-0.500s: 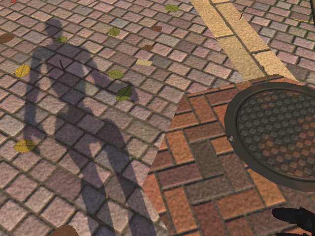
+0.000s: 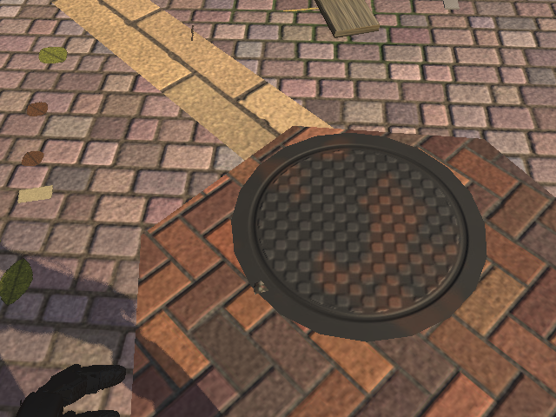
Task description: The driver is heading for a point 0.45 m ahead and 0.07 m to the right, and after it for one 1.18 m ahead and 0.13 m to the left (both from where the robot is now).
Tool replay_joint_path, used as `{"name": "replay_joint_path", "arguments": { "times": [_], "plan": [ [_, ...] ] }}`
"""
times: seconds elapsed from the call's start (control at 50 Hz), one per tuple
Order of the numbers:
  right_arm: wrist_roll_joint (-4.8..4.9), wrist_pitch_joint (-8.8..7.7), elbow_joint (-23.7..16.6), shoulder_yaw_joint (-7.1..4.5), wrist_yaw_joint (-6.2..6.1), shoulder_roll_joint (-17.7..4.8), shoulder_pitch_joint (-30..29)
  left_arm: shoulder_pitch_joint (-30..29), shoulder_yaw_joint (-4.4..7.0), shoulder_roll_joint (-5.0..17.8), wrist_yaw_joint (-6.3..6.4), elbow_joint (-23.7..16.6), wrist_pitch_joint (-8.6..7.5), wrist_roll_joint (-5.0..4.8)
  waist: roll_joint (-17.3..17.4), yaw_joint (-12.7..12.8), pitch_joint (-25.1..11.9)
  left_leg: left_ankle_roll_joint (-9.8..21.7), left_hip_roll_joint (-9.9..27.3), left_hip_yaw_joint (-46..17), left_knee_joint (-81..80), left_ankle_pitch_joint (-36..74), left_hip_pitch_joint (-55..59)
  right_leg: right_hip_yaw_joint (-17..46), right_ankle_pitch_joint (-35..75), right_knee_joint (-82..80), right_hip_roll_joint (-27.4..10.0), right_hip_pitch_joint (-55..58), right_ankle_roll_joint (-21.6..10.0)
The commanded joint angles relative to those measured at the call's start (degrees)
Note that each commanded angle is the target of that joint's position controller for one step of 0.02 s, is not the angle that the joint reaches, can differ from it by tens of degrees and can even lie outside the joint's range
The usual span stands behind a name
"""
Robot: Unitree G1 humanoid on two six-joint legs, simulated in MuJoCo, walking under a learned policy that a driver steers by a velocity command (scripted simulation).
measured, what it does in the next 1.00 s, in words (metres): walks ahead: left foot, then right foot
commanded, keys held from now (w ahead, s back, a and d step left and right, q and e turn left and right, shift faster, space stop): w+e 0.40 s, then e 0.10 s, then q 0.50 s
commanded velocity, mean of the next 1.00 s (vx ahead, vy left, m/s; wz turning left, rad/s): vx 0.31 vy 0.00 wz -0.25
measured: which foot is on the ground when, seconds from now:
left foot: down 0.00-0.00, up 0.02-0.44, down 0.46-0.84, up 0.86-1.00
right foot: down 0.00-0.48, up 0.50-0.80, down 0.82-1.00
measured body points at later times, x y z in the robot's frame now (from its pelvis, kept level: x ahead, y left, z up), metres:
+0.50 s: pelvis +0.28 +0.01 +0.01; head +0.31 +0.00 +0.46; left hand +0.41 +0.29 -0.10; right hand +0.45 -0.29 -0.06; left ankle +0.43 +0.09 -0.72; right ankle +0.12 -0.08 -0.70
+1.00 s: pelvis +0.38 -0.01 +0.02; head +0.41 -0.03 +0.47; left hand +0.60 +0.22 -0.06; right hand +0.44 -0.33 -0.09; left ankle +0.40 +0.10 -0.66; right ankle +0.37 -0.14 -0.71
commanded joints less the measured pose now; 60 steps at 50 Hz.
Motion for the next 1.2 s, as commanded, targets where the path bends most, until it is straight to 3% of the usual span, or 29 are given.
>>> {"name": "replay_joint_path", "arguments": {
  "times": [0.02,0.04,0.06,0.08,0.1,0.16,0.3,0.4,0.46,0.48,0.5,0.52,0.54,0.56,0.6,0.66,0.76,0.82,0.84,0.86,0.88,0.9,0.94,1.04,1.1,1.14,1.16,1.18,1.2],
  "plan": [
    [-2.17,-2.37,-9.1,1.22,0.3,-1.6,1.5,18.9,5.99,19.0,1.49,-0.3,-0.09,-0.51,-16.8,6.6,-23.2,1.0,-7.8,-11.1,47.8,-7.8,-42.3,47.8,-13.8,-13.6,-18.6,53.0,-18.4],
    [-0.17,-4.11,-9.4,-0.07,1.11,-7.8,-4.5,19.4,4.56,13.5,0.93,-0.8,-1.03,-0.17,-7.9,10.9,-23.3,1.9,-4.7,-20.0,50.6,-4.9,-48.2,48.1,-18.1,-18.4,-18.8,51.9,-16.3],
    [1.28,-4.96,-10.8,-0.06,1.47,-8.3,-8.2,17.9,3.77,11.2,0.92,-0.2,-1.82,0.28,-5.9,10.2,-15.0,3.0,-2.6,-18.9,47.9,0.1,-50.4,40.0,-15.0,-18.6,-16.9,45.0,-13.8],
    [0.34,-5.22,-10.3,0.25,1.06,-7.2,-8.4,14.6,3.33,10.0,0.92,-0.1,-2.29,0.32,0.2,7.3,-9.9,3.0,-0.1,-18.8,42.4,4.4,-47.5,33.5,-7.8,-18.5,-14.2,36.1,-11.8],
    [-1.12,-4.98,-9.8,-0.05,0.65,-7.4,-8.2,11.5,2.85,8.5,1.13,-0.5,-2.45,0.57,0.5,5.2,-8.0,2.5,1.5,-18.9,37.3,6.8,-43.7,28.8,-1.3,-18.8,-12.1,29.8,-10.7],
    [-2.08,-3.29,-9.2,-0.03,0.7,-6.2,-6.4,9.3,2.56,8.2,1.91,-0.7,-2.79,1.1,-1.2,2.6,-6.3,0.2,1.7,-18.0,31.8,10.0,-37.8,24.0,9.1,-21.4,-9.9,20.5,-11.2],
    [-1.72,-3.08,-12.5,1.67,1.34,-2.1,-20.0,14.8,3.23,10.3,3.77,3.1,-2.18,0.15,-2.7,7.3,-2.5,-2.0,-3.3,-16.8,5.2,31.4,-32.7,18.1,2.7,-21.1,-4.7,14.1,-6.6],
    [-0.82,-4.07,-13.7,0.54,2.25,-5.0,-22.0,17.5,3.3,9.6,4.0,5.2,-1.5,-0.33,-4.7,7.2,-2.6,0.2,-4.6,-19.4,-2.0,27.3,-29.4,25.7,-1.3,-14.7,-7.5,20.4,-5.0],
    [-2.27,-4.87,-12.2,-1.09,1.49,-7.5,-13.4,15.3,2.79,7.3,4.22,4.4,-0.57,-0.02,-5.8,2.2,-7.0,4.3,-3.8,-18.1,-7.0,28.3,-15.6,24.8,10.2,-0.9,-2.5,20.8,-0.4],
    [-3.41,-4.97,-12.1,-1.92,1.05,-10.9,-6.3,15.5,1.68,4.2,4.34,2.8,-0.58,1.03,0.6,-0.2,-16.0,8.1,6.5,-26.5,-3.5,40.1,-0.6,20.3,0.5,14.7,1.3,14.0,2.5],
    [-3.67,-3.71,-10.5,-2.47,1.24,-13.2,-3.2,25.9,0.79,1.6,4.34,2.5,-0.59,-0.19,19.3,4.0,-24.3,18.9,20.5,-48.9,-4.6,43.5,17.2,13.8,-33.6,31.9,8.6,-4.8,6.5],
    [-1.83,-3.09,-11.0,-1.51,1.72,-8.5,-3.3,26.9,1.77,7.8,4.58,4.3,-0.44,-0.13,13.8,3.1,-23.0,18.5,20.2,-53.2,-6.7,35.9,14.5,15.5,-31.6,39.3,4.1,-8.6,8.0],
    [-1.64,-2.62,-11.6,-0.47,1.64,-5.1,-5.3,20.7,2.49,10.0,4.7,4.0,0.08,0.0,9.2,1.4,-16.3,16.6,16.8,-44.3,-7.3,36.5,8.1,14.5,-27.6,41.5,3.1,-9.7,9.0],
    [-2.15,-2.14,-11.5,0.36,1.82,-3.6,-8.2,17.3,2.34,9.4,5.04,3.8,0.61,0.51,5.4,2.0,-12.5,15.5,13.7,-37.8,-7.9,40.4,1.3,12.8,-25.0,40.0,1.8,-8.0,9.7],
    [-2.58,-1.94,-10.3,1.72,2.21,-1.1,-12.2,15.2,1.68,6.2,4.91,3.2,1.25,1.26,6.2,5.1,-7.9,14.7,9.2,-30.2,-10.0,47.6,-10.2,11.7,-22.4,31.0,-1.6,-1.4,9.9],
    [-1.95,-1.55,-8.9,1.13,2.41,-3.4,-14.9,14.9,0.2,2.2,4.9,3.6,1.13,2.05,9.2,6.5,-8.8,15.1,5.2,-24.4,-10.7,57.8,-15.6,6.5,-18.8,12.8,-1.2,9.0,11.0],
    [0.01,0.75,-8.0,-0.51,1.79,-8.5,-13.6,10.5,0.94,4.9,4.94,3.3,1.91,1.41,8.4,5.0,-10.0,14.7,5.4,-28.3,-10.9,36.5,-16.0,5.5,-6.1,-1.5,1.3,16.8,9.4],
    [0.46,1.73,-7.9,0.26,1.28,-6.0,-13.2,8.6,1.67,6.7,5.16,1.7,1.77,2.4,6.5,5.9,-7.1,9.8,2.0,-30.7,-8.6,17.5,-23.5,8.4,0.2,-10.7,-2.2,24.4,5.3],
    [-0.45,1.6,-8.4,0.99,1.32,-3.7,-12.4,10.1,2.21,9.5,5.66,1.0,1.78,3.02,1.2,5.8,-8.6,7.1,-0.9,-28.6,-2.7,9.8,-27.2,13.9,5.0,-11.6,-9.9,28.3,2.3],
    [0.15,1.67,-8.8,1.29,1.05,-1.7,-9.6,9.5,3.11,11.6,5.51,2.4,2.12,3.16,-11.5,3.2,-8.3,4.3,-7.5,-18.4,4.3,1.5,-30.4,19.6,4.5,-14.3,-15.4,26.1,-3.0],
    [-0.08,1.75,-8.4,0.7,0.74,-4.0,-9.5,8.3,2.8,9.5,5.35,1.7,1.88,3.01,-13.2,5.0,-7.3,2.0,-7.4,-15.3,13.7,-3.7,-31.9,23.4,7.9,-16.3,-19.2,25.3,-6.7],
    [0.02,2.15,-8.4,-0.53,0.64,-6.6,-9.9,8.5,2.38,7.9,5.48,1.5,1.42,3.05,-12.1,6.0,-6.9,0.7,-6.7,-15.9,24.4,-8.0,-35.1,23.9,14.0,-16.2,-20.7,25.9,-8.3],
    [-0.02,3.82,-7.2,-1.32,0.14,-6.3,-6.7,4.5,2.05,6.9,5.48,1.4,0.53,1.88,-7.2,3.5,-6.2,-1.3,-4.5,-17.4,31.7,-6.2,-36.6,17.9,20.3,-14.4,-19.1,25.0,-7.0],
    [0.32,5.11,-10.2,0.05,1.26,-2.4,-10.1,2.1,3.05,8.4,5.35,2.6,1.4,1.7,-8.9,4.7,-7.4,-2.2,-3.6,-12.1,17.9,2.9,-28.0,7.5,21.7,-13.4,-15.2,22.3,-5.0],
    [0.21,5.42,-11.4,-0.6,2.44,-4.2,-9.1,2.7,3.59,9.7,5.19,3.8,1.63,0.63,-8.9,4.2,-8.7,-0.1,-4.3,-10.0,8.0,8.1,-22.9,6.8,19.2,-10.6,-16.7,23.2,-4.2],
    [-0.36,5.5,-10.4,-1.38,2.35,-5.1,-5.4,3.6,3.4,8.7,5.09,5.1,1.3,-0.3,-6.3,2.3,-8.7,3.0,-6.5,-9.5,-2.6,18.1,-14.2,3.5,10.0,-4.5,-14.6,18.4,0.2],
    [-0.62,5.45,-10.9,-2.5,1.56,-8.8,-4.4,6.8,2.92,6.5,4.73,6.2,1.03,0.88,3.3,3.1,-8.3,6.0,-1.4,-18.5,-6.9,32.6,-7.2,-1.8,-2.5,5.5,-10.5,10.5,5.4],
    [-1.49,5.14,-12.9,-4.06,0.81,-16.8,-4.7,4.1,1.56,3.3,4.78,2.6,0.97,3.6,20.5,3.4,-7.1,17.6,15.1,-42.3,-9.9,49.4,-2.8,-3.8,-31.1,21.4,-1.0,-6.4,11.3],
    [-3.47,3.95,-13.1,-3.18,1.3,-14.0,-2.2,-0.8,2.3,5.9,5.32,2.1,0.78,2.58,13.3,-1.4,-11.2,23.9,17.3,-45.5,-11.3,46.1,-4.2,5.9,-34.7,31.4,0.1,-7.5,10.9]
  ]
}}
Keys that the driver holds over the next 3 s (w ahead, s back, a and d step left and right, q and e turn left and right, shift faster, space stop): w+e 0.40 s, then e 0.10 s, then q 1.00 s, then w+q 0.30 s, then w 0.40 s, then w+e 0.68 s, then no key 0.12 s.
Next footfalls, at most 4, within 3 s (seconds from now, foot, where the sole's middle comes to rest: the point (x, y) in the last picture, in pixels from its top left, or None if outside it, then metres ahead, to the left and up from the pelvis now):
0.46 left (248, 406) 0.47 0.08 -0.75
0.82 right None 0.41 -0.15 -0.75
1.16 left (236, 412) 0.45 0.11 -0.75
1.64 right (329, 392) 0.48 -0.11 -0.75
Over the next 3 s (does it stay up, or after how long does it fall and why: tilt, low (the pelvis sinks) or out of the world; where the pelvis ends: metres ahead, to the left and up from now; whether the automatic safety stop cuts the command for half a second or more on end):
stays up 1.02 0.27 0.03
